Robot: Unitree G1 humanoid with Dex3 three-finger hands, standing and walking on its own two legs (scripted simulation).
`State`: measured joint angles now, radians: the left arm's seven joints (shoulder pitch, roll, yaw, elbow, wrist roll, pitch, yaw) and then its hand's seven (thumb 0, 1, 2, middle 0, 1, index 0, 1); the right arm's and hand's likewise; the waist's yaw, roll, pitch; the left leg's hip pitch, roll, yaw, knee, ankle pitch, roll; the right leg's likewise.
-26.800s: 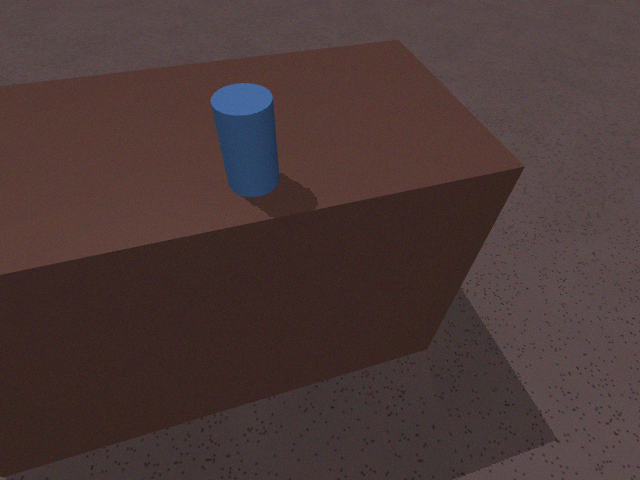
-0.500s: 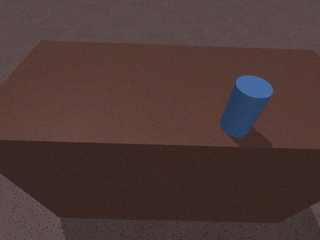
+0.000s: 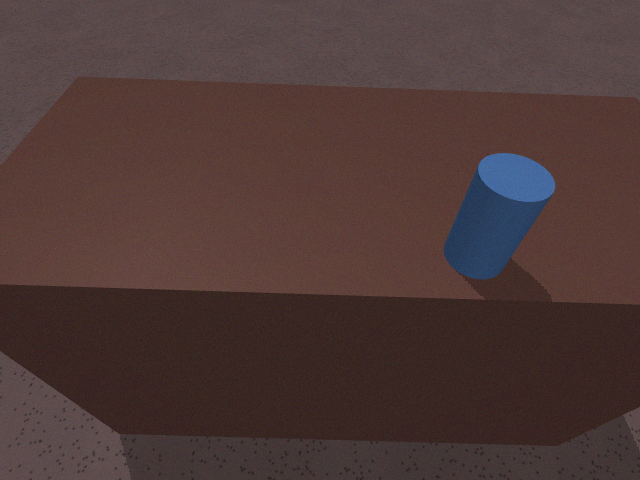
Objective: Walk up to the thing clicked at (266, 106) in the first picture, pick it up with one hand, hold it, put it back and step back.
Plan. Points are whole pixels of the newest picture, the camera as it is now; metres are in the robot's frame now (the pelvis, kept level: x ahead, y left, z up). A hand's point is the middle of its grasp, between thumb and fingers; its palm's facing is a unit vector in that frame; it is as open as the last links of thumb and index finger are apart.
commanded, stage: stand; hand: right
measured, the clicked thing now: (492, 220) +0.41 -0.23 +0.10
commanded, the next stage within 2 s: step back in 2.00 s
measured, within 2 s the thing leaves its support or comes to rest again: neither
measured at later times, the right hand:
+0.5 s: hand out of the picture +0.09 -0.25 -0.16, palm faces -0.04 +0.94 -0.35, open 7.4 cm
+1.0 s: hand out of the picture +0.07 -0.25 -0.16, palm faces -0.04 +0.94 -0.34, open 7.4 cm
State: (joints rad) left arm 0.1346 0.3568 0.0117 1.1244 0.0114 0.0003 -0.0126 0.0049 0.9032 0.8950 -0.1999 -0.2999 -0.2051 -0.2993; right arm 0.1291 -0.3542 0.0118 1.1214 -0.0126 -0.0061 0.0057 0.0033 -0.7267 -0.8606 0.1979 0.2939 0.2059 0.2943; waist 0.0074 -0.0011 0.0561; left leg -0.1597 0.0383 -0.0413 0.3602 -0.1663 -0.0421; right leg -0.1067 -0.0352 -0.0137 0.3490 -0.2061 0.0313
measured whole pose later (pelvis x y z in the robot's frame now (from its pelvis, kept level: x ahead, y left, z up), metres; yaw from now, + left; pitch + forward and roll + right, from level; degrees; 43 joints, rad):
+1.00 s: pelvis +0.01 +0.00 +0.00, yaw +0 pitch -2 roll +0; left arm 0.14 0.36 0.02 1.12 0.01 0.00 -0.01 0.01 0.90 0.89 -0.20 -0.30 -0.20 -0.30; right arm 0.13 -0.35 0.00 1.12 -0.01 0.00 0.01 0.01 -0.90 -0.90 0.20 0.30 0.21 0.30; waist 0.01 0.00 0.06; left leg -0.14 0.03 -0.03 0.35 -0.17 -0.03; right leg -0.09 -0.04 -0.01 0.34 -0.21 0.04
